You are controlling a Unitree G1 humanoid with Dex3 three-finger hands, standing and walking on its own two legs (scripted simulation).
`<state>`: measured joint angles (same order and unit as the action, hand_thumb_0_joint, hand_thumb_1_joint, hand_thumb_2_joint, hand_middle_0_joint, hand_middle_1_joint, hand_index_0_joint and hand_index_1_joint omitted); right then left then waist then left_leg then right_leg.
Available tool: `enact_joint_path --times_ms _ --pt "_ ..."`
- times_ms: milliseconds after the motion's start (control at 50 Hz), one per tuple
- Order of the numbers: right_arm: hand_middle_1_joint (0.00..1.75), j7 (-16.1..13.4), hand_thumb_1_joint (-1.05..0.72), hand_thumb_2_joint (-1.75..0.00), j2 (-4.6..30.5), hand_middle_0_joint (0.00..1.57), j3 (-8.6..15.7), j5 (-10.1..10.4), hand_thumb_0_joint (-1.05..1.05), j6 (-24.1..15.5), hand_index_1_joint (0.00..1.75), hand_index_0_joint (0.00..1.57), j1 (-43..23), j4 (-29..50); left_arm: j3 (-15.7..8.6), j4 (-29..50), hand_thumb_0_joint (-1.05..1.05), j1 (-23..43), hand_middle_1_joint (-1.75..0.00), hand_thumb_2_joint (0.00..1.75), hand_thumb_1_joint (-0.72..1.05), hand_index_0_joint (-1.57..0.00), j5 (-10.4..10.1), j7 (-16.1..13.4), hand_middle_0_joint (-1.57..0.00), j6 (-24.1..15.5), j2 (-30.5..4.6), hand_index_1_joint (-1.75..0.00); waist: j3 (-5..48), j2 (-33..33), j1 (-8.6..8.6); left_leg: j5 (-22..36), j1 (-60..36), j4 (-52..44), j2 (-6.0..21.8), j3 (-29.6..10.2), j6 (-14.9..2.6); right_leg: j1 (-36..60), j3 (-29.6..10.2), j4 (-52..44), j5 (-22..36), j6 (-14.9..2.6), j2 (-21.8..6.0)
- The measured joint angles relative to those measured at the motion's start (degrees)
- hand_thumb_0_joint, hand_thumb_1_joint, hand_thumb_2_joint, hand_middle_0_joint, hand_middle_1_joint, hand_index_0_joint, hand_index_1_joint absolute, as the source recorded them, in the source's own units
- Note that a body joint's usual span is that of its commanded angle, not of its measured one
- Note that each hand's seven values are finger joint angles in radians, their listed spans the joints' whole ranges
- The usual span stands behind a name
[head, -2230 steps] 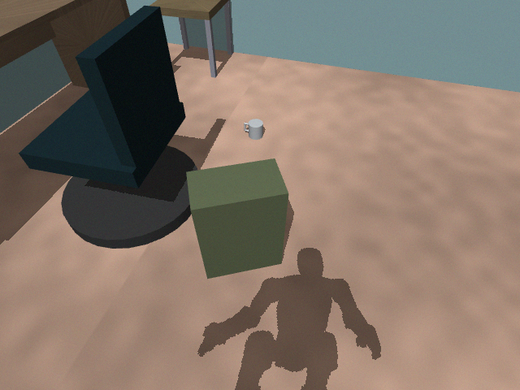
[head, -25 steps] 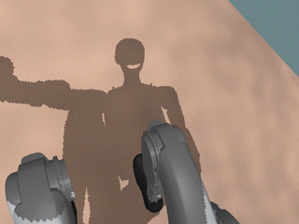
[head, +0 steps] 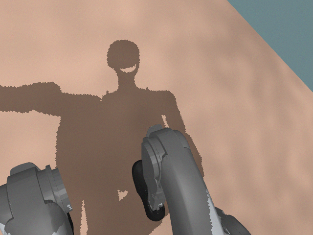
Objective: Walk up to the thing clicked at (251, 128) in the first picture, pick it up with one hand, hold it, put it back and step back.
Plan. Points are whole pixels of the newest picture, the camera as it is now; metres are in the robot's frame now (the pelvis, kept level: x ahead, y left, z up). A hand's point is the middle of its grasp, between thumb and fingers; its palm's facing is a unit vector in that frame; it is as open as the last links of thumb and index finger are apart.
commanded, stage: open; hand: left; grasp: from above
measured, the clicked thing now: out of the picture +0.47 +0.38 -0.26
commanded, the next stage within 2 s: withdraw in 0.96 s
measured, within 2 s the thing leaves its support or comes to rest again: neither
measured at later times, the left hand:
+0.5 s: hand out of the picture +0.45 +0.35 -0.23, palm faces -0.44 -0.14 -0.89, open 13.0 cm
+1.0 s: hand out of the picture +0.45 +0.35 -0.22, palm faces -0.45 -0.14 -0.88, open 13.6 cm
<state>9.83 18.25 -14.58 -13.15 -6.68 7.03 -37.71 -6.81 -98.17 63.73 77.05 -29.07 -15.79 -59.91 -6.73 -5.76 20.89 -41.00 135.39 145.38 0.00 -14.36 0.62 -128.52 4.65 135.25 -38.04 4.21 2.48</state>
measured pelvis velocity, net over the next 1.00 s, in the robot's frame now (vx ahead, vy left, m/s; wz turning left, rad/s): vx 0.00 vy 0.00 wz -0.01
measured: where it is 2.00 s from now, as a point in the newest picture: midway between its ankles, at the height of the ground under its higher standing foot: (111, 221)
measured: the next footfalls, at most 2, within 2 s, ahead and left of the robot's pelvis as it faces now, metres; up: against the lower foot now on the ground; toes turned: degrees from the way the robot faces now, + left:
none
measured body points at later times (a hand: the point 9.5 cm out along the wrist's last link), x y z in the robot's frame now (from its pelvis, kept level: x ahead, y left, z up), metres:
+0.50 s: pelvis +0.00 +0.00 +0.00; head +0.26 +0.14 +0.33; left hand +0.47 +0.36 -0.18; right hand +0.05 -0.26 -0.06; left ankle +0.06 +0.13 -0.27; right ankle +0.12 -0.14 -0.27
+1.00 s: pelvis +0.00 +0.00 +0.00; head +0.27 +0.13 +0.34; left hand +0.47 +0.36 -0.17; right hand +0.07 -0.26 -0.06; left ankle +0.06 +0.13 -0.27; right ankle +0.12 -0.14 -0.27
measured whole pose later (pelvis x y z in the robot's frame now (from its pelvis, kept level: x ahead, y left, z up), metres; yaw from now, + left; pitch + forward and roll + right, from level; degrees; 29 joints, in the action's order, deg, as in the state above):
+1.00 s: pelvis +0.00 +0.00 +0.00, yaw -1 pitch +29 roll -15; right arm 11.1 18.7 -15.4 -13.3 -7.4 6.4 -36.1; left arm -6.7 -95.4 62.4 76.0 -27.4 -14.7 -60.0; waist -6.9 -6.1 20.7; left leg -41.1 135.5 145.6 -0.2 -15.0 0.6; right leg -128.1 5.3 135.0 -38.1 4.0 2.3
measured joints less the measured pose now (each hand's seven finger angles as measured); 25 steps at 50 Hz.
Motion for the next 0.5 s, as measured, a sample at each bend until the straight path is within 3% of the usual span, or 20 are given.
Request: enact_joint_path --times_ms 200,500 --pt "0.31 0.17 -0.90 -0.89 0.07 0.20 -0.86 -0.39 0.00 -0.64 0.30 0.20 0.13 0.03 0.41 -1.37 -0.01 0.05 -0.96 0.79 -0.20 -0.49 0.33 -0.58 -0.35 0.26 -0.35 -0.95 -0.17 -0.47 0.22 0.33 -0.06 0.24 0.06 -0.29 -0.14 0.20 0.28 -0.10 0.49 -0.19 0.20" --pt "0.31 0.95 -0.90 -0.90 0.21 0.20 -0.92 -0.81 0.00 -1.41 0.30 0.20 0.11 -0.19 0.08 0.63 -0.01 -0.57 -1.14 0.99 -0.42 -0.18 -0.11 -0.64 -0.15 1.76 -0.46 -1.11 -0.10 -0.85 0.38 0.13 0.46 0.71 -0.14 -0.75 -0.20 0.07 0.72 -0.04 0.32 -0.42 0.12"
